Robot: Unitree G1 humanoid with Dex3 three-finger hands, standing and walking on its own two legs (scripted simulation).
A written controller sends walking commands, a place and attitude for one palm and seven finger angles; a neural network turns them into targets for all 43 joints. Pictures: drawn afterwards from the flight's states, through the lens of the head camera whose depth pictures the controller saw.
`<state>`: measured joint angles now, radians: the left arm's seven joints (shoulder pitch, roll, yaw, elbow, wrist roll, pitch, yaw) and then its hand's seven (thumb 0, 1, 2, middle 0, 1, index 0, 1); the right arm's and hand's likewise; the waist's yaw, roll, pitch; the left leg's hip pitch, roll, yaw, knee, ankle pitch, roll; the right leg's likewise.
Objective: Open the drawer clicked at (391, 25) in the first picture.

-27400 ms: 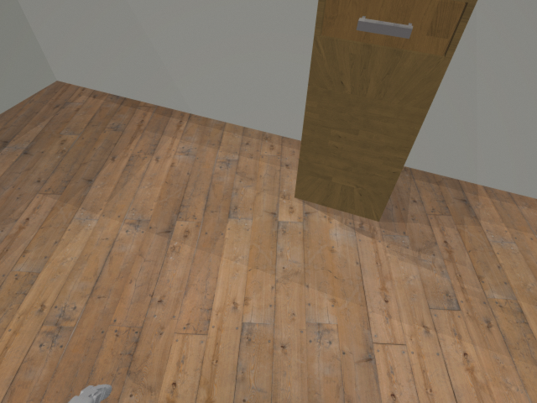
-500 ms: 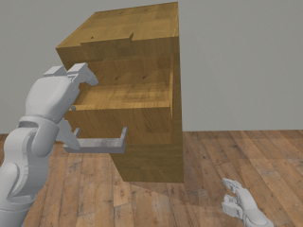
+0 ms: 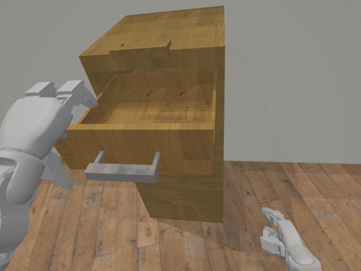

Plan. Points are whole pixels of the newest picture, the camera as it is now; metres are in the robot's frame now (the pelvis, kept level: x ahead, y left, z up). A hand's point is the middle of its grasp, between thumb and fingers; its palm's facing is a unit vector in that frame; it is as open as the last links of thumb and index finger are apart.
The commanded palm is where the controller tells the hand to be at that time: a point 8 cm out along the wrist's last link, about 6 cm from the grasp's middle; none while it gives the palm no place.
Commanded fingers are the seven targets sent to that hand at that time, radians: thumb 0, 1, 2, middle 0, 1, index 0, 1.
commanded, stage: draw the hand back to the body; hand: left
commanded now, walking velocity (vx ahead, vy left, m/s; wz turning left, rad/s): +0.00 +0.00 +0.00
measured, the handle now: (125, 164) +0.30 +0.18 +0.12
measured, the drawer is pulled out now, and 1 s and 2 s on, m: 0.27 0.27 0.27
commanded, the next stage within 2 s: step back with the hand held close in 1.12 s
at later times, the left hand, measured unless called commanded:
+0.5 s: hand (27, 111) +0.21 +0.23 +0.33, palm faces +0.52 -0.82 -0.24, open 12.4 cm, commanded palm +0.16 +0.27 +0.31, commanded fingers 0.00 0.20 0.60 -0.25 -0.75 -0.25 -0.75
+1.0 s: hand (28, 121) +0.22 +0.26 +0.30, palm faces +0.56 -0.77 -0.29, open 8.1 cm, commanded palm +0.16 +0.29 +0.31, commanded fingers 0.00 0.90 0.90 -0.20 -0.30 -0.20 -0.30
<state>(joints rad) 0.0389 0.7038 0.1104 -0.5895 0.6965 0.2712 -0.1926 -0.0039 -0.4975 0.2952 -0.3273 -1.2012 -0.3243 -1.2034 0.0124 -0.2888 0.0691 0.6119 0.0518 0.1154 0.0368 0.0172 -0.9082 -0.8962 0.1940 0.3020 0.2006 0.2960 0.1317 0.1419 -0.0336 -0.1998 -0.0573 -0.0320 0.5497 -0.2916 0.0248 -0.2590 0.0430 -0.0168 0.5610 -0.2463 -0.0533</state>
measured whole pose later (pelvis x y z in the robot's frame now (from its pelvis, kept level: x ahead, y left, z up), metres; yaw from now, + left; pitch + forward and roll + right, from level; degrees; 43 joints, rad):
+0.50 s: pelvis +0.02 +0.01 +0.01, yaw +0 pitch -5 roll -1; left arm 0.10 0.39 0.47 -0.62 -0.10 -0.21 0.10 -0.01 -0.14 0.45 -0.29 -0.96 -0.29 -0.96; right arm 0.20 -0.22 0.04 0.70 0.01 -0.12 -0.03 0.02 -0.90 -0.90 0.20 0.30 0.20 0.30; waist 0.06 0.05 0.03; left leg -0.10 -0.04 -0.04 0.47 -0.28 0.04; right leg -0.13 0.06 -0.02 0.41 -0.20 -0.04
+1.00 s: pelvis +0.03 +0.01 +0.01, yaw +0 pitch -3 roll -1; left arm 0.23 0.38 0.51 -0.63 -0.11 -0.16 0.10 0.00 0.72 0.82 -0.22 -0.41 -0.22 -0.41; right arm 0.13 -0.21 0.03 0.65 0.01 -0.10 -0.04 0.02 -0.91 -0.90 0.20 0.30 0.20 0.30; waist 0.08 0.07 0.01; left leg -0.11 -0.04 -0.04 0.46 -0.30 0.04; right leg -0.14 0.06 -0.02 0.41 -0.22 -0.04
